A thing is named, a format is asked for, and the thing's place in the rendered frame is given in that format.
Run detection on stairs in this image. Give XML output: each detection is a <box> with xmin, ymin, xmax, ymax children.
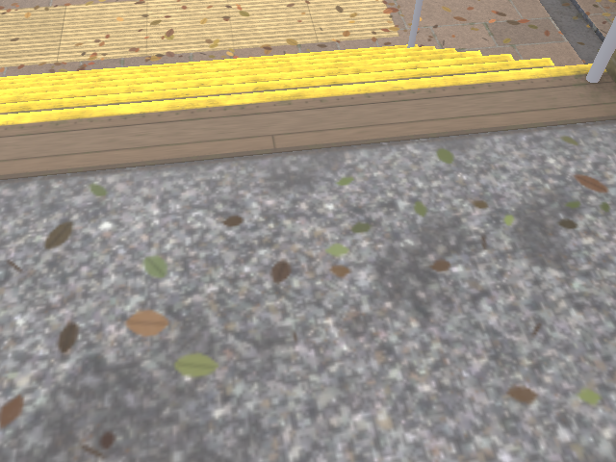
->
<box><xmin>0</xmin><ymin>44</ymin><xmax>555</xmax><ymax>115</ymax></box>

